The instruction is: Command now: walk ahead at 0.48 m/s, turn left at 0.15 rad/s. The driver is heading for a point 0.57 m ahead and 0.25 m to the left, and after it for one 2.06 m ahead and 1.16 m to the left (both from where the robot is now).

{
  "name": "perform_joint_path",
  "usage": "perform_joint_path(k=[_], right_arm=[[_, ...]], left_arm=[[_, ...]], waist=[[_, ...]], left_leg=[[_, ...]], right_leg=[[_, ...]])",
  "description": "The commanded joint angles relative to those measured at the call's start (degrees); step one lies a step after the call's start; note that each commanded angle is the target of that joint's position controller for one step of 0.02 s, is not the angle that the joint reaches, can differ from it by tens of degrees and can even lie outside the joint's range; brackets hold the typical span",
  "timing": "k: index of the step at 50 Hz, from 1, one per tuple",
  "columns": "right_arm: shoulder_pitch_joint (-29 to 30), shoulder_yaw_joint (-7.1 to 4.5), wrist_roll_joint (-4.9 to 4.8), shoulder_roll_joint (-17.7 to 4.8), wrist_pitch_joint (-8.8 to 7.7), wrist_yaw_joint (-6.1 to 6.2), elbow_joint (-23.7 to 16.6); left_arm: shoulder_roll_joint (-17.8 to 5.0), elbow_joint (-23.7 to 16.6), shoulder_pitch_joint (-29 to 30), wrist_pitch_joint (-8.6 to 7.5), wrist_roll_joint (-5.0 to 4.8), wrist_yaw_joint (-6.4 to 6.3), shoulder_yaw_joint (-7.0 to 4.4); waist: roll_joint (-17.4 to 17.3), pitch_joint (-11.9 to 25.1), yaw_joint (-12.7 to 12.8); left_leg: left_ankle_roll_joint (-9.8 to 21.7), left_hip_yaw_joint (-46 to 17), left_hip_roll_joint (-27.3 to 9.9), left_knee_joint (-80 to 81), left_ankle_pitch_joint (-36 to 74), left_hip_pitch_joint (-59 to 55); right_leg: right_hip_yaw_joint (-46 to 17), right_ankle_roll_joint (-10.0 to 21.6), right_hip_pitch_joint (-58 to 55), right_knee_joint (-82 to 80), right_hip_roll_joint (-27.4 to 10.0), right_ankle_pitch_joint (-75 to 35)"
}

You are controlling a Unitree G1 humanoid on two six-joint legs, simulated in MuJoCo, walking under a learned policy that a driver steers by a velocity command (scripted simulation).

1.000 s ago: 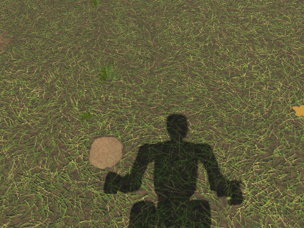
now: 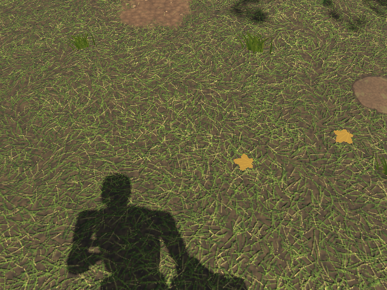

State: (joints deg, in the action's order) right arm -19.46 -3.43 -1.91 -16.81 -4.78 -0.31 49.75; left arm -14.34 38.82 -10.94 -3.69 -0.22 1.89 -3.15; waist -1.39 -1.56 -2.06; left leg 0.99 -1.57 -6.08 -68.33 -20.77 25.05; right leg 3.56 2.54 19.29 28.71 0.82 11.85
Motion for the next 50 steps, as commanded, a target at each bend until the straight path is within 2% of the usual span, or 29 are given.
perform_joint_path(k=[1, 3, 6, 10, 13, 15, 18, 19, 20, 21, 22, 23, 24, 25, 26, 27, 31, 35, 38, 40, 42, 43, 44, 45, 46, 47, 48, 49, 50], right_arm=[[-0.77, -1.24, -0.02, -3.82, 0.59, -0.04, -3.69], [0.13, -1.25, -0.07, -2.90, 1.72, 0.19, -4.03], [4.35, -1.28, 0.34, -2.55, 1.77, 0.26, -5.72], [11.96, -0.40, 0.85, -1.24, 1.18, -1.34, -8.31], [17.30, 0.25, 0.80, -0.48, 1.07, -2.57, -11.27], [19.18, 0.21, 0.73, -0.97, 1.01, -3.45, -13.35], [15.00, -1.22, 0.56, -3.92, 1.49, -3.89, -14.62], [8.50, -2.43, 0.41, -6.23, 1.70, -3.64, -13.57], [-0.63, -4.25, 0.41, -9.61, 1.89, -2.77, -11.70], [-5.97, -5.43, 0.49, -14.87, 2.54, -1.36, -10.69], [-3.69, -5.33, 0.73, -17.24, 1.61, -1.78, -12.52], [-4.85, -4.12, 1.02, -12.04, 1.32, -1.99, -12.77], [-2.53, -3.52, 1.02, -9.73, 0.93, -1.88, -12.61], [1.43, -3.06, 0.80, -8.53, 0.71, -1.86, -13.25], [4.67, -2.53, 0.98, -6.70, 0.66, -1.66, -14.08], [6.17, -2.20, 1.68, -6.14, 0.68, -1.38, -15.08], [5.21, -2.70, 1.35, -8.07, 0.47, -0.13, -14.52], [2.46, -2.88, 0.67, -8.75, 1.36, 0.87, -13.51], [-0.14, -3.14, 0.58, -9.35, 2.26, 1.16, -12.40], [-0.88, -3.11, 0.49, -8.73, 3.19, 1.62, -12.17], [1.47, -3.11, 0.60, -8.23, 3.83, 2.08, -13.29], [3.60, -2.81, 0.52, -7.19, 3.84, 2.13, -14.35], [4.34, -1.76, 1.32, -4.08, 3.54, 2.10, -16.25], [-7.64, -0.63, 1.88, 0.02, 3.38, 1.87, -15.52], [-11.84, -1.38, 0.71, -6.59, 3.40, 1.48, -14.85], [-5.36, -2.58, 0.13, -10.20, 4.31, 1.71, -14.69], [-0.04, -2.96, 0.38, -10.95, 5.36, 2.06, -15.88], [2.14, -3.20, 0.65, -10.60, 6.43, 2.30, -16.45], [1.99, -3.04, 0.44, -9.03, 7.25, 2.24, -17.00]], left_arm=[[-5.38, -1.00, -1.96, -2.06, 0.48, -0.12, -1.97], [-5.61, 0.38, -1.89, -3.08, 0.88, -0.38, -2.22], [-6.05, 2.35, -3.50, -3.38, 1.27, -1.21, -2.41], [-7.83, 3.68, -4.51, -3.23, 0.73, -2.12, -2.70], [-8.99, 5.50, -7.67, -2.28, 0.08, -2.54, -3.13], [-9.89, 6.13, -8.27, -1.18, -0.38, -2.79, -3.42], [-12.67, 5.74, -7.13, 0.37, -0.59, -3.56, -4.01], [-13.40, 5.56, -6.52, 0.85, -0.64, -3.76, -4.08], [-13.15, 5.16, -5.52, 0.84, -0.96, -3.98, -3.75], [-7.96, 3.82, -8.11, -0.02, 0.96, -3.80, -2.02], [-3.09, 1.03, -12.10, -2.20, 0.70, -2.66, -0.05], [-9.24, 0.29, -4.51, -4.17, -1.21, -1.66, -1.34], [-9.63, -1.28, -0.73, -4.89, -2.44, -1.32, -1.30], [-8.53, -1.09, 0.07, -5.07, -1.38, -1.76, -1.02], [-9.16, -0.76, 0.01, -4.65, -0.01, -2.16, -1.53], [-9.30, -0.67, -1.22, -3.87, 0.35, -2.09, -1.79], [-6.88, -1.50, 0.21, -1.85, 1.34, -2.51, -1.14], [-4.97, -3.34, 9.20, -2.15, 1.01, -2.08, -0.10], [-6.16, -4.61, 13.46, -2.81, 0.49, -1.36, -0.43], [-7.74, -4.71, 12.93, -3.27, 0.58, -0.93, -1.19], [-8.87, -3.88, 9.39, -3.75, 0.60, -0.77, -1.99], [-9.61, -3.17, 5.61, -4.07, 1.11, -1.03, -2.42], [-12.85, -2.92, -0.49, -4.22, 2.34, -1.50, -3.13], [-14.77, -2.77, -3.48, -3.26, 3.29, -1.78, -3.24], [-13.77, -1.97, -4.67, -2.01, 1.09, -1.42, -3.49], [-9.53, -3.70, -2.04, -1.15, 0.91, -1.90, -2.44], [-7.34, -4.04, 1.00, -0.16, 1.08, -2.32, -1.54], [-6.44, -4.19, 3.41, 0.52, 1.14, -2.51, -0.99], [-7.11, -3.66, 5.13, 0.96, 1.43, -2.70, -1.06]], waist=[[8.38, 3.71, 1.04], [6.35, 1.29, 0.29], [4.95, -1.11, 1.07], [3.56, -3.40, 3.62], [2.53, -5.15, 5.82], [2.95, -5.00, 5.87], [6.64, 0.87, 2.20], [7.26, 4.63, -1.49], [5.71, 9.27, -6.74], [-5.67, 14.71, -6.01], [-14.48, 23.57, -0.64], [-5.34, 23.23, -5.32], [-2.73, 14.72, -4.35], [3.65, 8.98, -1.20], [3.72, 6.41, 0.83], [1.95, 5.45, 2.48], [0.42, 3.31, 3.10], [-2.59, 2.40, -0.59], [-4.06, 2.01, -2.26], [-5.09, 3.37, -1.66], [-6.80, 4.76, 0.84], [-6.54, 6.66, 3.46], [-1.89, 14.11, 5.77], [14.41, 22.56, 1.10], [17.56, 26.74, 1.19], [11.08, 19.58, 3.57], [7.26, 14.10, 3.93], [6.34, 9.90, 3.26], [7.73, 7.03, 1.56]], left_leg=[[0.14, -3.40, -3.59, -1.20, 8.13, 11.48], [-0.71, -4.58, -2.86, 0.73, 10.99, 13.15], [-1.38, -6.41, -1.22, 8.67, 18.62, 17.47], [-0.34, -1.69, 0.23, 23.34, 28.36, 15.59], [1.19, 0.52, 0.56, 29.18, 26.62, 18.25], [2.52, 2.58, 1.38, 31.34, 21.83, 19.08], [5.78, 8.21, 7.05, 31.33, 12.33, 8.62], [7.38, 9.01, 9.40, 31.97, 10.67, -0.02], [9.76, 7.18, 10.70, 36.42, 14.50, -15.03], [13.58, -10.85, -0.88, 35.88, 18.96, -32.41], [26.61, -46.39, -13.43, 46.15, 7.88, -48.55], [22.92, -44.34, -12.20, 50.59, 4.34, -48.36], [20.20, -35.56, -10.33, 50.95, 6.42, -41.01], [18.14, -28.97, -7.75, 51.15, 12.52, -31.23], [17.21, -24.27, -5.73, 51.86, 18.44, -24.29], [17.05, -22.06, -4.36, 53.17, 21.75, -19.57], [16.77, -15.41, -1.51, 55.10, 29.47, -11.25], [12.70, -11.97, 2.47, 53.30, 22.86, -9.11], [11.07, -14.75, 1.98, 49.41, 24.40, -10.97], [9.52, -18.28, 1.41, 44.22, 26.65, -15.23], [7.57, -21.24, 1.63, 38.64, 28.86, -17.41], [5.35, -20.11, 4.07, 33.26, 29.90, -16.26], [2.48, -16.76, 7.26, 20.02, 20.66, -10.01], [-1.47, -11.35, 15.04, 2.51, -22.38, 5.66], [-2.78, -10.18, 10.66, -6.91, -20.64, 11.99], [-4.43, -8.74, 8.32, -10.51, -15.00, 15.24], [-5.21, -6.12, 6.87, -9.62, -10.80, 15.96], [-5.75, -5.27, 5.37, -8.44, -8.90, 14.62], [-5.67, -4.42, 4.08, -5.42, -7.67, 11.61]], right_leg=[[-13.22, 9.36, -10.95, -18.67, -14.46, -6.64], [-8.37, 9.29, -9.03, -20.61, -14.29, -12.08], [-3.21, 8.58, -10.66, -21.44, -13.91, -16.33], [2.60, 6.80, -12.85, -22.88, -13.69, -17.05], [4.51, 6.35, -19.92, -21.02, -15.85, -20.14], [5.64, 5.66, -24.67, -17.75, -17.08, -26.54], [7.88, 3.72, -27.68, -5.52, -16.79, -55.19], [8.34, 2.94, -26.16, 3.72, -15.95, -60.16], [9.40, 0.93, -18.85, 17.20, -13.53, -54.59], [8.86, -1.47, -2.37, 36.48, -8.81, -17.15], [-3.18, -4.04, 19.06, 54.67, 3.79, 22.73], [-11.57, -2.57, 24.96, 55.95, 0.23, 19.48], [-10.53, -1.38, 27.02, 52.12, -2.06, 14.72], [-9.82, -1.36, 24.82, 46.51, -4.73, 10.96], [-9.46, -1.89, 21.18, 41.76, -6.35, 8.91], [-9.56, -2.40, 17.73, 40.19, -7.17, 7.50], [-7.03, -6.05, 16.15, 29.57, -6.81, 1.70], [-6.07, -7.02, 12.34, 10.99, -3.33, -13.55], [-6.01, -6.57, 9.47, 3.57, -0.27, -16.27], [-7.11, -5.40, 8.09, 0.00, 1.18, -13.84], [-7.34, -3.41, 4.13, -2.81, 1.48, -12.15], [-6.83, -1.75, -2.25, -6.34, 0.04, -17.89], [-13.79, 2.25, -16.51, -3.00, -9.44, -32.00], [-31.62, 12.55, -35.29, 0.81, -25.95, -51.98], [-42.29, 15.85, -36.74, -1.68, -29.80, -35.25], [-34.98, 13.35, -31.11, -4.08, -25.33, -25.53], [-27.31, 10.97, -24.26, -5.42, -21.96, -21.42], [-22.24, 10.20, -17.46, -6.77, -19.17, -20.63], [-18.49, 9.54, -11.08, -8.71, -17.21, -18.70]])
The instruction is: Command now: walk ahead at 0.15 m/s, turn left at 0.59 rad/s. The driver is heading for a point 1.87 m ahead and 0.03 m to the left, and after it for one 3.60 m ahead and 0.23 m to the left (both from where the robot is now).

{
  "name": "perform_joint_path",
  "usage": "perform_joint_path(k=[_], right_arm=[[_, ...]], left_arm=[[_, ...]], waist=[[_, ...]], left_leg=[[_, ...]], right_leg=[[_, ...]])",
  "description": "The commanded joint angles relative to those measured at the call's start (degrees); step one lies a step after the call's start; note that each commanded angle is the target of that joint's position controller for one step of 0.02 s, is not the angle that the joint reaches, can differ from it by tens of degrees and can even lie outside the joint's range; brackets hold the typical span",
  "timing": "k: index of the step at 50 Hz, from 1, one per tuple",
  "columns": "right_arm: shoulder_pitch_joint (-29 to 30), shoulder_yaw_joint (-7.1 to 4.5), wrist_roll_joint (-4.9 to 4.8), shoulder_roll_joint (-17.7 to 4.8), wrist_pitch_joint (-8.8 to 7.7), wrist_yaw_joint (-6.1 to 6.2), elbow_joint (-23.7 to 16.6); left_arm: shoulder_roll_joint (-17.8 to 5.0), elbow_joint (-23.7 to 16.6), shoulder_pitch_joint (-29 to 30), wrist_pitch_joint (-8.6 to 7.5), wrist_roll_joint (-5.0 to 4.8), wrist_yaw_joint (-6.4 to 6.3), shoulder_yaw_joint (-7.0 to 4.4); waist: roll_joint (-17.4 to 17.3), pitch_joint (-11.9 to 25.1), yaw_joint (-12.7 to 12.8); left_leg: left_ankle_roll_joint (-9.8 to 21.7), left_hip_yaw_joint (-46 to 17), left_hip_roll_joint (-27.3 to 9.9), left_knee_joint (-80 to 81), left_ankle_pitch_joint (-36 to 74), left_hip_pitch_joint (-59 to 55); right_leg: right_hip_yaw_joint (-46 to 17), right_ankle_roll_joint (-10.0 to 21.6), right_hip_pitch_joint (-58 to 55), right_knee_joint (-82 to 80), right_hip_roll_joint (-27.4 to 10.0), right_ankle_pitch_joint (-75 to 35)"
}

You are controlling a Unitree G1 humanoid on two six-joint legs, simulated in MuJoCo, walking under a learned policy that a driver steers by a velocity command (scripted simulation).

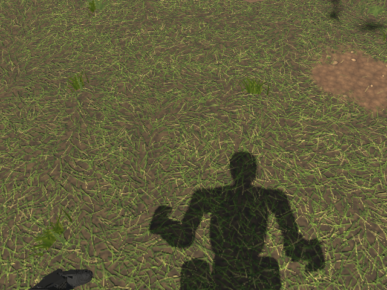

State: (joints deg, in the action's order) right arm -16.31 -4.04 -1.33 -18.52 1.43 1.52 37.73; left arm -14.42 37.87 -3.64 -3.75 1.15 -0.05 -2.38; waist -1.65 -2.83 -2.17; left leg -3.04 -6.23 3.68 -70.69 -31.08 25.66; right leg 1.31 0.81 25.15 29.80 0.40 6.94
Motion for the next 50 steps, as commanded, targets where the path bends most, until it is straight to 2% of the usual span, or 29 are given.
perform_joint_path(k=[1, 3, 6, 8, 13, 14, 15, 16, 17, 18, 19, 20, 21, 22, 24, 26, 28, 30, 32, 34, 35, 36, 37, 38, 39, 40, 42, 50], right_arm=[[-1.85, -1.99, -0.16, -5.26, 1.52, 0.44, -4.97], [-1.76, -1.41, 0.15, -2.95, 1.57, 0.57, -5.40], [0.79, -1.09, 0.64, -2.83, 1.46, 0.07, -6.42], [2.26, -1.10, 0.54, -3.17, 1.69, -0.52, -6.93], [4.92, -1.77, 0.55, -4.32, 2.19, -1.91, -8.68], [3.75, -1.96, 0.63, -4.11, 2.12, -2.14, -8.34], [2.34, -2.42, 0.78, -4.63, 2.02, -2.07, -7.71], [0.21, -3.35, 0.98, -7.08, 1.85, -1.55, -7.32], [-0.54, -4.65, 1.45, -13.70, 1.58, -0.41, -8.66], [-0.29, -4.26, 3.02, -14.18, 0.51, -0.75, -9.85], [0.15, -3.48, 3.40, -11.53, -0.59, -1.14, -9.19], [2.94, -2.85, 2.76, -9.63, -1.32, -1.16, -8.76], [5.55, -2.22, 1.92, -7.65, -1.42, -1.00, -8.85], [7.41, -1.65, 1.50, -6.76, -1.36, -0.76, -8.92], [8.30, -0.81, 2.10, -5.34, -1.40, -0.37, -8.84], [8.34, -0.58, 2.21, -4.72, -1.43, -0.20, -8.29], [8.03, -0.65, 2.18, -4.95, -1.20, -0.13, -7.58], [7.57, -0.78, 2.33, -5.50, -0.93, -0.40, -6.74], [7.67, -0.49, 2.20, -5.01, -0.85, -0.83, -5.75], [9.15, 0.24, 1.55, -3.40, -0.90, -1.11, -4.81], [7.96, 0.62, 1.44, -2.37, -1.18, -1.19, -3.92], [6.26, 1.03, 2.30, -1.22, -1.69, -1.23, -3.34], [2.89, 0.75, 2.88, -1.41, -2.21, -1.68, -3.15], [5.24, 0.89, 3.41, -1.46, -2.19, -1.52, -2.70], [8.17, 0.46, 3.08, -2.69, -1.90, -1.36, -2.82], [9.21, 0.36, 2.79, -2.33, -1.51, -1.05, -2.82], [8.63, 0.37, 2.69, -1.67, -0.74, -0.79, -2.53], [6.53, 0.01, 2.31, -0.44, -1.21, -0.36, 0.76]], left_arm=[[-7.70, -2.18, -1.53, 1.07, 0.36, -0.84, -2.11], [-8.75, -1.20, -1.27, 0.94, 0.50, -0.91, -2.64], [-10.22, -0.32, -0.60, 1.49, -0.21, -1.19, -3.29], [-11.00, -0.05, 0.49, 2.20, -0.56, -1.24, -3.51], [-12.88, 1.56, -0.32, 3.13, -1.90, -0.67, -4.14], [-12.99, 1.88, 0.03, 3.35, -2.44, -0.67, -4.18], [-12.02, 2.55, -1.02, 3.56, -2.73, -0.67, -3.99], [-9.92, 3.88, -3.96, 3.80, -2.23, -0.48, -3.53], [-6.02, 2.18, -4.78, 3.79, 0.55, -0.01, -2.14], [-8.12, 0.23, -0.16, 3.60, 0.33, -0.54, -2.66], [-10.11, 0.46, 1.34, 3.78, -1.04, -0.81, -3.35], [-10.11, 1.23, 0.24, 4.04, -1.71, -1.02, -3.57], [-9.82, 2.62, -1.04, 4.30, -1.32, -1.40, -3.67], [-9.95, 3.13, -1.96, 4.56, -0.83, -1.52, -3.76], [-9.04, 3.85, -3.58, 4.62, -1.16, -1.23, -3.52], [-7.50, 3.91, -3.10, 4.66, -1.46, -1.10, -2.83], [-6.28, 3.61, -1.81, 4.73, -1.32, -0.85, -2.10], [-6.67, 3.45, -1.49, 4.80, -1.39, -0.60, -1.95], [-7.15, 3.64, -2.00, 4.76, -1.60, -0.46, -1.96], [-6.05, 4.64, -4.37, 4.36, -1.29, -0.17, -1.60], [-6.18, 5.03, -5.42, 4.03, -0.51, 0.02, -1.36], [-8.58, 4.95, -6.39, 3.79, 0.29, -0.13, -1.58], [-12.42, 5.44, -4.61, 3.78, -0.16, -0.28, -2.49], [-8.76, 5.48, -3.13, 3.63, -0.64, 0.01, -1.82], [-6.81, 5.23, -2.25, 3.33, -0.34, 0.20, -1.16], [-6.81, 5.51, -2.08, 2.98, -0.09, 0.15, -1.05], [-6.62, 6.14, -3.04, 2.18, -0.25, 0.04, -0.74], [-6.13, 8.19, -4.75, 2.25, -0.54, -0.83, -0.04]], waist=[[9.26, 6.66, 1.09], [10.24, 7.17, 1.02], [8.93, 10.49, 1.68], [9.21, 10.39, 1.86], [9.85, 8.14, 2.32], [9.39, 8.11, 1.30], [8.32, 8.21, 0.90], [3.12, 7.95, 0.73], [-15.10, 7.99, 2.82], [-14.84, 9.32, -0.56], [-9.07, 9.33, -1.17], [-7.06, 8.32, 0.69], [-5.11, 8.55, 1.79], [-5.84, 8.62, 2.61], [-6.06, 9.96, 3.54], [-5.87, 9.63, 3.09], [-6.36, 9.15, 2.01], [-6.93, 8.36, 1.05], [-7.01, 7.38, 0.85], [-5.81, 6.67, 3.04], [-4.18, 6.86, 3.54], [-0.32, 8.08, 2.37], [7.58, 7.58, -1.67], [9.28, 7.33, -0.02], [8.06, 5.33, 1.13], [7.27, 4.86, 1.45], [6.63, 3.91, 1.71], [1.92, 3.61, 2.55]], left_leg=[[-1.54, 2.13, -5.75, 0.20, 3.76, 7.83], [-1.60, 4.05, -5.87, 5.58, 5.01, 5.89], [-1.07, 4.33, -7.63, 13.23, 10.12, 3.40], [-0.32, 5.33, -7.86, 18.01, 12.73, 0.19], [2.77, 8.32, -6.68, 30.52, 13.63, -4.70], [3.89, 9.55, -5.70, 35.93, 16.48, -7.57], [5.31, 9.94, -4.25, 40.57, 19.43, -11.66], [7.68, 5.24, -5.91, 46.09, 27.33, -17.65], [14.26, -15.45, -20.91, 48.47, 47.11, -26.14], [23.66, -22.99, -26.89, 50.51, 48.88, -22.38], [22.59, -18.21, -24.18, 51.04, 45.99, -20.81], [19.17, -13.49, -20.83, 50.42, 43.28, -19.75], [16.42, -10.53, -18.43, 49.86, 41.50, -19.55], [15.69, -8.41, -17.35, 49.65, 44.06, -17.90], [15.79, -6.08, -15.86, 49.71, 46.83, -16.66], [15.57, -5.30, -15.13, 49.58, 44.77, -17.69], [15.76, -5.80, -15.19, 49.36, 41.51, -17.49], [16.59, -7.26, -15.71, 49.40, 38.15, -16.12], [16.78, -8.97, -15.84, 49.20, 35.38, -15.04], [14.80, -8.70, -14.08, 47.71, 32.49, -13.15], [12.35, -8.25, -12.60, 47.41, 29.35, -11.45], [9.20, -6.34, -9.76, 45.08, 23.88, -9.32], [6.81, -1.74, -5.28, 44.73, 18.92, -8.34], [4.80, 0.51, -4.03, 44.50, 17.69, -12.94], [4.53, 0.53, -4.08, 43.82, 18.34, -13.84], [4.93, 0.45, -4.33, 43.40, 19.77, -14.21], [5.59, -0.40, -4.72, 43.81, 21.92, -13.97], [4.90, -0.41, -4.89, 44.30, 24.77, -13.69]], right_leg=[[-12.22, 10.96, -12.42, -11.86, -14.80, -13.47], [-8.48, 12.31, -11.93, -13.09, -15.03, -18.52], [-5.95, 13.57, -14.57, -13.21, -17.65, -20.19], [-3.68, 13.10, -13.48, -13.94, -17.90, -15.25], [-1.40, 10.39, -15.10, -11.69, -19.22, -6.82], [-0.23, 8.87, -14.92, -9.47, -18.69, -5.44], [1.52, 6.55, -13.43, -6.07, -17.22, -2.52], [4.75, 2.47, -8.70, 1.07, -14.15, 3.11], [10.52, -3.58, 6.54, 19.71, -5.77, 23.57], [1.68, -5.01, 13.65, 32.18, -1.02, 31.98], [-1.98, -4.49, 13.93, 36.90, -2.44, 28.76], [-3.05, -3.87, 13.66, 36.78, -3.33, 24.10], [-3.45, -4.05, 13.00, 35.67, -3.96, 20.58], [-2.93, -4.66, 10.81, 35.96, -3.66, 17.66], [-2.56, -5.50, 6.48, 35.23, -2.91, 14.17], [-2.76, -5.81, 4.70, 27.48, -3.23, 12.94], [-2.70, -5.69, 1.24, 19.89, -3.43, 13.41], [-2.11, -5.38, -2.32, 14.77, -3.12, 14.95], [-1.76, -4.88, -5.06, 9.73, -2.74, 14.76], [-0.80, -3.65, -10.98, -2.18, -2.09, 6.71], [-2.06, -2.62, -15.69, -7.85, -2.89, -1.60], [-6.84, -0.99, -20.09, -7.70, -7.44, -11.49], [-7.80, 1.84, -18.72, -4.63, -9.67, -10.95], [-8.15, 3.11, -12.52, -6.29, -8.80, 0.06], [-7.45, 2.17, -10.05, -7.25, -7.46, 5.05], [-6.65, 1.09, -9.14, -7.32, -6.70, 6.19], [-5.75, 0.24, -9.05, -6.93, -5.95, 6.21], [-4.75, 0.38, -10.76, -5.48, -4.79, 5.29]])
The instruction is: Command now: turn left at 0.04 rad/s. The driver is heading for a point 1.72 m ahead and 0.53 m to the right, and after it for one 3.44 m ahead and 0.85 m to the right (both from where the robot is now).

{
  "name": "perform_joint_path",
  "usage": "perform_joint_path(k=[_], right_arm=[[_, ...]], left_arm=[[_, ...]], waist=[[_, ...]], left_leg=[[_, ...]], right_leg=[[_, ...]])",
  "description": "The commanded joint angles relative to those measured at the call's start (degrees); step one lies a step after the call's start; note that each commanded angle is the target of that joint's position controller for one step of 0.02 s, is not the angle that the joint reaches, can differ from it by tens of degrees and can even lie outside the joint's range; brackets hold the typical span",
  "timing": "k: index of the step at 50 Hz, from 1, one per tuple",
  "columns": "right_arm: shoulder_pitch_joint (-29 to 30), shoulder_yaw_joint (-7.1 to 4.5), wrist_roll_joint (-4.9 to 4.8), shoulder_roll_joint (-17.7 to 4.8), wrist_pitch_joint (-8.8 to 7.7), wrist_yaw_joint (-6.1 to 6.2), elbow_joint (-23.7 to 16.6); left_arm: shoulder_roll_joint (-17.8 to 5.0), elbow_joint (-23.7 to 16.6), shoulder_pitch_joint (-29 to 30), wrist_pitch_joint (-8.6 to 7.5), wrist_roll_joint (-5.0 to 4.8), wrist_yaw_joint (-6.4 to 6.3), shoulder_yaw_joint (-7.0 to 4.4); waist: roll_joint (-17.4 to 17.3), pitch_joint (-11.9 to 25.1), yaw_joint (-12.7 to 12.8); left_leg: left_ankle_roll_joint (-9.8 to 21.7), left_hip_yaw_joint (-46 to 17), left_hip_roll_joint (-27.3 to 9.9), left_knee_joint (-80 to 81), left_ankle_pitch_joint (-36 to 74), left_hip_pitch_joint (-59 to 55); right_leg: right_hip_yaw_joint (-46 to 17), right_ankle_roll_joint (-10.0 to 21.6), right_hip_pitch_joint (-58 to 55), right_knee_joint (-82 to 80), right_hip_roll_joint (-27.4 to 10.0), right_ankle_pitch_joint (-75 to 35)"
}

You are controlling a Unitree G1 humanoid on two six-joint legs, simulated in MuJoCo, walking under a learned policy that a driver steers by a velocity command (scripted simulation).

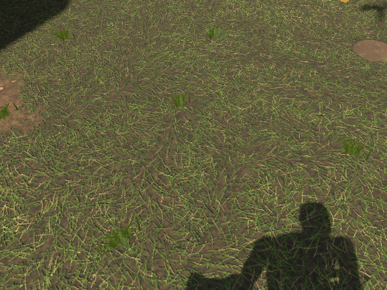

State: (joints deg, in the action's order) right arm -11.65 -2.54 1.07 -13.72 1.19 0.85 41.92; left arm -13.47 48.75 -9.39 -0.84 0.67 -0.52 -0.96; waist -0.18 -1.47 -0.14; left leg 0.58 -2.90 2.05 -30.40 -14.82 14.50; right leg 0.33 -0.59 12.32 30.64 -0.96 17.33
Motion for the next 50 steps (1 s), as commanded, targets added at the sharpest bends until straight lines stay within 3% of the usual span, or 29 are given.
perform_joint_path(k=[1, 15, 31, 33, 35, 36, 37, 39, 41, 42, 43, 44, 45, 46, 47, 48, 50], right_arm=[[1.60, -1.53, -0.12, -5.24, -0.99, 0.41, -3.01], [-0.19, -1.90, -0.53, -5.35, -1.04, 1.51, 3.62], [-0.14, -1.44, -0.87, -4.80, -1.08, 1.87, 12.63], [-1.32, -1.38, -1.26, -4.38, -0.96, 1.94, 14.12], [0.36, -1.40, -1.58, -4.54, -1.67, 1.84, 13.53], [1.94, -1.14, -1.82, -3.52, -2.61, 1.51, 12.75], [3.11, -0.87, -2.09, -2.61, -3.58, 1.04, 12.15], [3.33, -1.02, -2.60, -3.05, -4.95, 0.08, 12.11], [0.95, -1.10, -2.95, -3.02, -5.86, -0.51, 13.16], [-2.78, -1.38, -2.84, -2.86, -6.13, -0.60, 15.20], [-7.28, -1.94, -2.48, -3.28, -6.03, -0.58, 17.69], [-12.60, -2.50, -2.33, -4.35, -5.90, -0.56, 19.35], [-19.58, -3.57, -2.36, -9.14, -5.94, -0.12, 20.20], [-22.30, -3.54, -1.71, -11.61, -6.74, -1.05, 20.78], [-16.83, -2.21, -1.49, -7.98, -7.67, -1.25, 19.34], [-13.05, -1.50, -1.48, -5.91, -8.24, -1.43, 17.93], [-9.64, -0.79, -1.56, -5.28, -8.20, -1.82, 16.62]], left_arm=[[-7.00, -2.39, 0.97, -0.66, -0.09, -0.37, -1.39], [-6.19, 3.63, 0.21, -0.54, -0.36, -0.44, -0.96], [-5.92, 9.09, -2.22, -0.28, -0.45, -1.11, -0.64], [-6.70, 10.11, -3.96, 0.05, -0.94, -1.40, -1.01], [-9.13, 9.79, -5.42, 0.03, -1.57, -1.71, -1.83], [-10.75, 10.07, -7.49, -0.44, -1.84, -1.73, -2.38], [-12.50, 10.23, -8.04, -1.00, -2.06, -1.74, -3.09], [-11.81, 9.32, -6.70, -2.09, -1.84, -1.54, -3.26], [-11.05, 7.87, -3.36, -2.37, -2.68, -1.04, -3.24], [-11.03, 7.20, -1.28, -2.16, -3.13, -0.84, -3.27], [-10.24, 6.96, -1.50, -2.02, -2.98, -0.66, -3.11], [-8.02, 6.47, -0.87, -2.27, -2.59, -0.46, -2.40], [-3.62, 5.04, -0.29, -2.86, -1.66, -0.10, -1.16], [-4.42, 3.03, 0.93, -3.81, -2.49, -0.27, -1.55], [-6.77, 2.91, 1.19, -4.52, -3.57, -0.04, -2.09], [-6.98, 3.39, 0.49, -5.09, -3.95, 0.47, -2.13], [-7.64, 3.83, 1.00, -5.57, -2.57, 0.75, -2.80]], waist=[[0.18, 2.24, 0.52], [0.21, 1.33, 0.48], [0.08, 0.13, 0.64], [1.59, 0.45, 0.77], [5.24, -4.16, 1.84], [8.44, -5.66, 2.58], [10.70, -7.36, 2.66], [9.30, -8.44, 1.76], [7.85, -7.06, -0.71], [7.09, -5.43, -2.80], [5.61, -3.40, -4.03], [1.21, -1.35, -5.86], [-13.37, 1.74, -7.43], [-17.84, 1.23, -7.40], [-9.03, -3.13, -4.57], [-6.32, -4.67, -3.02], [-3.87, -5.00, -1.56]], left_leg=[[1.18, -3.73, -3.29, 4.03, 8.88, -2.73], [0.53, -3.16, -3.54, 4.74, 11.66, -5.00], [0.03, -1.75, -3.10, 6.27, 10.83, -5.13], [0.48, 1.13, -0.45, 4.09, -4.71, -3.63], [1.33, 2.87, 0.87, -1.13, -17.23, 5.10], [1.34, 4.43, 0.92, -6.37, -14.72, 9.06], [1.54, 4.31, -0.98, -11.62, -10.60, 10.86], [2.77, 2.23, -4.20, -15.18, -12.11, 13.77], [4.00, 3.55, -4.51, -5.13, -11.19, 7.07], [3.96, 6.24, -2.44, 2.03, -4.13, -2.73], [2.98, 7.39, -0.13, 3.98, 0.63, -10.94], [3.55, 2.03, -3.04, 6.29, -0.61, -17.62], [8.56, -18.00, -15.24, 15.21, -8.66, -25.13], [15.85, -36.85, -23.91, 21.68, -16.00, -25.19], [15.91, -34.82, -24.19, 21.59, -18.74, -22.52], [13.70, -28.42, -21.55, 21.70, -16.69, -21.28], [10.16, -18.16, -17.88, 22.55, -3.18, -19.54]], right_leg=[[-3.70, 1.80, 2.02, -6.30, -3.31, -5.24], [-2.80, 1.75, 1.44, -7.46, -1.93, -6.78], [-2.36, 2.05, 0.49, -8.87, -1.04, -7.37], [-2.68, 3.48, 0.72, -9.94, -0.46, 8.51], [-10.22, 7.49, 2.39, -14.25, -5.16, 26.77], [-17.76, 10.45, 1.26, -18.45, -10.52, 31.90], [-25.05, 13.58, 1.95, -21.87, -16.09, 32.78], [-27.59, 15.05, 1.51, -22.96, -18.86, 26.96], [-20.22, 11.99, 2.51, -20.70, -15.34, 19.49], [-14.64, 10.12, 6.67, -18.12, -11.71, 15.71], [-10.81, 8.85, 9.93, -13.74, -8.44, 12.09], [-6.38, 6.96, 13.97, -4.65, -5.24, 6.64], [1.75, 2.85, 23.06, 15.92, 0.95, 5.86], [-1.19, 2.57, 31.86, 28.95, 3.91, 15.29], [-5.12, 3.80, 36.47, 36.22, -0.40, 12.38], [-5.65, 5.00, 37.94, 37.44, -2.66, 5.87], [-4.28, 5.01, 36.64, 33.13, -5.52, -2.75]])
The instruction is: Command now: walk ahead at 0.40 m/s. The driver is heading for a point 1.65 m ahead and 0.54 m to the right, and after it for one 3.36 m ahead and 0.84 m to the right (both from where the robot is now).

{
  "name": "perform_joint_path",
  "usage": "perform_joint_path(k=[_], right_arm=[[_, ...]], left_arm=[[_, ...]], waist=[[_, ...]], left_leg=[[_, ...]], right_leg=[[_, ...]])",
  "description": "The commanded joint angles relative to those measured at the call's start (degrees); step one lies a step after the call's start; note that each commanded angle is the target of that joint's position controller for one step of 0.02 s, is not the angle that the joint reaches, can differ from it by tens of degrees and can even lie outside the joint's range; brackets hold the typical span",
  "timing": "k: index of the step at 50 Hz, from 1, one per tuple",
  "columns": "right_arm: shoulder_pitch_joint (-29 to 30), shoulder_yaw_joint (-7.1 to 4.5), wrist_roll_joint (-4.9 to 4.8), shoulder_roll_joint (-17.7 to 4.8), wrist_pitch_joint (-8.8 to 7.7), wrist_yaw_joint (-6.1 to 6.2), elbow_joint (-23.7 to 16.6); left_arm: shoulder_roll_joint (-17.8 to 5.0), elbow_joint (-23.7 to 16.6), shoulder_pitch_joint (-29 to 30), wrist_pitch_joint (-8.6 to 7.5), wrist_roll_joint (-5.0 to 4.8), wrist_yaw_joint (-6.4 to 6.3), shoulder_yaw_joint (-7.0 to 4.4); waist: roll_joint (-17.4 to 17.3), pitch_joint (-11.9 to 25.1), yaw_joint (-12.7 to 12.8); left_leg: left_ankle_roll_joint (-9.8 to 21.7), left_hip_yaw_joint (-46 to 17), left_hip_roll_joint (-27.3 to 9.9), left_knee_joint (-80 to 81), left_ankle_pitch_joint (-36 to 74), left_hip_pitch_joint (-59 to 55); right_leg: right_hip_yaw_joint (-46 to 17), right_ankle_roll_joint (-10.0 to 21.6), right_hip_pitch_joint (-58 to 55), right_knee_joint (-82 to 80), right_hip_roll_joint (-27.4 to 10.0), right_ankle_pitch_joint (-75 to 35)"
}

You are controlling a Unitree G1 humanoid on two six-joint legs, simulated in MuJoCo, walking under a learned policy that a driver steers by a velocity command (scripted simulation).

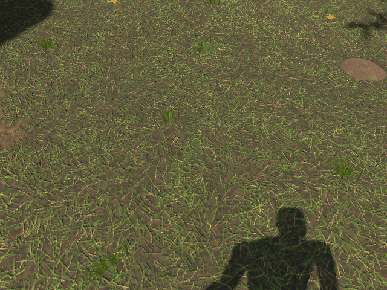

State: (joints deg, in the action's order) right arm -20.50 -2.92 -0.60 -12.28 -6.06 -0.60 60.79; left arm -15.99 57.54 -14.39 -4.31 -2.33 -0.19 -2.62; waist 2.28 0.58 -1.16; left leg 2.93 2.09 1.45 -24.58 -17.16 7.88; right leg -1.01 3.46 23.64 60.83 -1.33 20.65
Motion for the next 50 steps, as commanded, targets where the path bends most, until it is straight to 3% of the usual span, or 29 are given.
perform_joint_path(k=[1, 4, 7, 12, 14, 15, 16, 17, 18, 19, 20, 21, 22, 23, 24, 25, 28, 31, 35, 39, 42, 43, 44, 45, 46, 47, 48, 49, 50], right_arm=[[-1.72, 0.16, 0.40, -5.21, -0.53, -0.29, -2.02], [-5.44, 0.41, 0.70, -6.06, 0.34, 0.69, -1.13], [-5.90, 0.27, 0.83, -8.07, 0.71, 1.61, -1.54], [-8.54, -0.29, -0.32, -8.82, 0.84, 1.94, -0.22], [-7.30, -0.79, -0.28, -9.66, 1.32, 2.01, -0.46], [-6.43, -1.13, -0.03, -10.52, 1.66, 2.03, -0.80], [-5.47, -1.33, 0.32, -10.92, 2.23, 2.01, -1.11], [-4.77, -1.02, 0.68, -10.23, 2.68, 1.95, -1.68], [-5.91, -0.04, 1.70, -7.89, 2.68, 1.79, -3.07], [-14.05, 2.27, 0.78, 1.45, 1.36, 0.85, -2.66], [-8.36, 0.86, -0.92, -5.05, -0.36, 0.55, -2.82], [-2.15, -0.13, -2.37, -8.32, -1.34, 0.49, -5.21], [0.79, -0.20, -2.09, -8.62, -1.74, 1.03, -5.89], [1.90, -0.76, -1.20, -8.39, -1.48, 1.51, -6.00], [0.38, -0.87, -0.81, -7.27, -0.73, 1.61, -5.93], [-0.51, -0.83, -0.76, -5.94, -0.02, 1.67, -5.87], [3.39, -0.98, -0.28, -5.54, 1.28, 1.92, -7.82], [10.91, -1.05, 0.47, -5.99, 1.18, 1.75, -10.64], [19.48, -0.23, 0.08, -4.70, 0.49, 0.79, -12.94], [26.35, 0.16, -0.41, -5.28, -0.06, -0.50, -15.82], [24.41, -0.56, -0.54, -7.87, -0.93, -1.21, -16.33], [20.56, -1.25, -0.53, -9.32, -1.20, -1.15, -15.50], [11.87, -2.64, -0.45, -11.85, -1.36, -0.77, -12.98], [0.73, -3.87, 0.59, -15.91, -1.44, -0.16, -10.93], [-4.29, -5.01, 0.98, -20.32, -0.73, -0.15, -9.27], [-3.79, -3.33, 0.83, -14.13, -0.60, -0.15, -9.79], [1.22, -2.31, 0.68, -10.97, -0.71, 0.08, -10.71], [5.66, -1.75, 0.78, -9.34, -0.80, 0.15, -11.48], [8.64, -1.34, 0.91, -7.64, -0.92, -0.01, -11.44]], left_arm=[[-4.69, -4.96, 6.34, -2.00, 0.83, 0.80, -1.28], [-1.95, -6.42, 9.92, -1.24, 1.31, 1.39, -0.76], [-0.10, -9.73, 17.92, -1.04, 1.18, 1.56, 0.26], [-1.49, -12.86, 23.54, -1.19, 0.56, 2.63, 0.47], [-3.17, -13.11, 21.81, -1.54, 0.61, 3.09, -0.18], [-4.55, -12.54, 18.71, -1.59, 0.67, 3.07, -0.87], [-6.36, -10.81, 12.01, -1.48, 0.62, 2.82, -1.97], [-8.57, -7.76, 1.98, -1.13, 0.42, 2.37, -3.33], [-12.54, -5.68, -8.18, -0.72, 1.13, 1.69, -4.35], [-14.09, -4.31, -10.76, -0.71, 1.78, 2.35, -4.34], [-8.56, -4.57, -7.73, -0.98, 1.43, 2.46, -2.85], [-6.61, -5.53, -1.94, -1.43, 1.40, 2.35, -2.20], [-5.51, -6.65, 3.17, -1.94, 1.75, 2.49, -1.75], [-4.10, -6.86, 5.60, -2.34, 2.43, 2.76, -1.40], [-2.74, -6.51, 6.36, -2.60, 3.03, 2.91, -0.95], [-2.04, -5.97, 6.10, -2.64, 2.93, 3.05, -0.75], [-4.22, -4.28, 2.83, -2.72, 2.54, 2.10, -1.01], [-5.93, -3.44, -0.75, -2.23, 2.48, 0.78, -1.33], [-6.80, -2.44, -5.14, -1.70, 1.76, 0.12, -1.37], [-6.80, -0.47, -10.33, -0.48, 1.16, -0.01, -1.52], [-8.30, -0.82, -9.58, 0.50, 0.99, -0.47, -2.28], [-8.80, -1.35, -8.23, 0.74, 1.05, -0.49, -2.45], [-7.70, -1.94, -7.40, 0.89, 1.41, -0.40, -2.02], [-5.13, -3.79, -6.74, 0.81, 2.30, -0.32, -0.98], [2.96, -4.33, -14.64, -0.23, 1.71, 0.07, 1.13], [-2.34, -3.61, -12.72, -1.06, 0.37, 0.02, -0.02], [-6.57, -5.37, -7.61, -1.40, -0.83, -0.14, -1.35], [-6.37, -5.98, -4.84, -1.31, -0.76, -0.54, -1.51], [-5.63, -6.24, -3.35, -0.94, -0.01, -0.81, -1.88]], waist=[[-6.88, -6.29, -0.52], [-6.97, -5.98, -1.41], [-6.50, -7.79, -2.86], [-7.40, -9.83, -2.62], [-7.64, -7.61, -0.33], [-8.80, -4.64, 1.66], [-9.77, -0.04, 5.28], [-9.32, 5.80, 9.89], [-1.95, 13.85, 12.02], [14.72, 23.12, 6.44], [8.52, 17.22, 8.27], [5.88, 7.83, 6.73], [-0.49, 3.93, 4.59], [-1.79, 1.50, 2.70], [-0.24, 1.50, 0.67], [0.77, 1.15, -0.15], [0.67, -2.27, -0.45], [-0.49, -3.91, 1.36], [-0.26, -4.58, 4.19], [-0.35, -6.25, 6.00], [1.37, -4.45, 3.24], [2.26, -2.14, 0.74], [1.85, 3.37, -3.44], [-1.68, 12.70, -7.59], [-17.36, 21.95, -4.41], [-15.53, 22.24, -5.78], [-12.49, 12.95, -5.17], [-8.60, 8.02, -3.54], [-6.82, 3.94, -2.11]], left_leg=[[6.77, -18.74, -15.37, 16.93, 5.61, -11.94], [7.32, -11.93, -13.27, 17.33, 18.51, -10.67], [7.14, -8.10, -11.82, 19.27, 19.24, -5.56], [6.75, -6.16, -14.73, 19.52, 21.28, -8.95], [5.65, -5.23, -15.99, 15.32, 31.26, -13.13], [5.03, -4.74, -16.19, 11.12, 41.90, -14.57], [4.18, -3.54, -15.30, 3.08, 52.21, -14.47], [2.53, -1.92, -12.78, -8.91, 54.01, -9.70], [1.08, -0.54, -9.09, -27.74, 33.86, 4.86], [-1.89, -4.80, 2.55, -47.23, -12.65, 24.10], [-0.25, -11.22, 0.18, -54.08, -14.47, 30.01], [0.80, -9.12, -2.70, -54.89, -9.34, 33.55], [1.02, -7.98, -5.98, -52.14, -3.38, 30.56], [0.84, -7.30, -7.99, -49.14, -0.12, 27.60], [0.89, -7.81, -9.62, -47.13, 1.75, 23.82], [0.72, -7.55, -10.08, -45.23, 2.11, 22.42], [-0.92, -6.18, -11.40, -38.45, 4.78, 26.04], [-2.65, -5.57, -11.49, -27.46, 14.23, 31.88], [-2.85, -2.46, -8.33, -12.81, 24.17, 28.48], [-2.45, -3.08, -6.58, -6.09, 21.54, 29.71], [-1.13, -3.65, -5.07, -2.64, 15.98, 24.39], [-0.31, -2.55, -3.68, -1.80, 14.21, 18.08], [1.32, -1.73, -2.89, -1.34, 14.24, 5.77], [4.86, -9.89, -11.36, -4.41, 14.08, -12.23], [13.23, -34.99, -25.93, 0.17, 4.00, -33.61], [12.70, -41.88, -25.93, 5.74, -1.72, -31.94], [9.64, -32.55, -24.11, 6.84, -0.62, -24.37], [8.18, -25.25, -22.18, 8.30, 3.93, -16.16], [7.34, -19.65, -20.04, 10.69, 7.53, -8.96]], right_leg=[[-1.98, 0.40, 22.95, 0.81, -5.71, -8.45], [1.15, -2.21, 21.93, -5.91, -5.03, -13.04], [3.17, -3.40, 17.09, -19.17, -3.08, -19.53], [2.93, -1.18, 12.95, -29.06, -1.65, -22.93], [2.98, 0.65, 9.55, -30.76, -0.65, -20.42], [3.95, 1.61, 4.70, -30.21, 0.92, -18.63], [5.25, 2.91, -3.81, -29.61, 2.91, -17.13], [5.24, 4.57, -17.19, -29.75, 3.23, -17.44], [-9.04, 8.10, -35.60, -28.51, -8.46, -13.48], [-39.44, 17.56, -50.36, -39.30, -21.11, 3.97], [-42.37, 14.60, -45.41, -45.67, -18.87, 8.49], [-32.98, 12.15, -36.35, -46.65, -17.64, 3.99], [-25.72, 11.04, -26.79, -48.03, -15.92, -4.52], [-19.86, 10.37, -19.61, -49.16, -13.92, -11.18], [-15.94, 9.83, -15.63, -50.61, -12.04, -13.43], [-13.81, 10.01, -13.60, -51.93, -11.07, -14.12], [-9.74, 11.07, -10.30, -55.18, -10.65, -15.98], [-7.54, 10.48, -12.97, -56.05, -10.25, -18.43], [-2.80, 8.16, -14.90, -55.82, -8.11, -20.54], [-4.95, 8.17, -22.44, -51.97, -10.84, -21.79], [-7.78, 6.92, -26.18, -46.83, -13.07, -26.93], [-7.59, 6.17, -25.77, -42.70, -12.39, -33.79], [-5.72, 4.65, -23.05, -33.37, -9.23, -38.99], [-3.11, 2.58, -12.55, -16.94, -5.29, -29.25], [0.82, -1.67, 10.49, 3.88, 4.27, 2.40], [-6.73, -1.36, 15.99, 12.33, 2.68, 12.32], [-6.60, -0.70, 19.77, 14.48, -0.11, 8.26], [-5.12, -0.71, 18.46, 13.31, -3.03, 3.18], [-4.86, -0.81, 16.44, 10.28, -4.67, -0.22]])
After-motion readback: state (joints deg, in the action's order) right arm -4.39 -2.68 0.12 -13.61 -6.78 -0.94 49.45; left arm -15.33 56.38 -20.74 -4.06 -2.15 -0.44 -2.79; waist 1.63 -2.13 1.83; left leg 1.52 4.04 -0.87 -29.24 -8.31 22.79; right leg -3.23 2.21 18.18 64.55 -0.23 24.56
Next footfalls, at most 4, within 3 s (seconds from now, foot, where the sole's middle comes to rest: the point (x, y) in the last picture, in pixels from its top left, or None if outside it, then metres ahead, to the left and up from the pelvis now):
0.34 right None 0.37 -0.14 -0.78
0.90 left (161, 249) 0.69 0.10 -0.78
1.44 right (239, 200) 0.90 -0.21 -0.78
1.92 left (228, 137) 1.26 -0.19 -0.78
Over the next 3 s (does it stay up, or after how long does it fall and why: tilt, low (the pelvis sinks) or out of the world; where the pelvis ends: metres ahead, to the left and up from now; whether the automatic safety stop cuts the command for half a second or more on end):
stays up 1.48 -0.56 -0.03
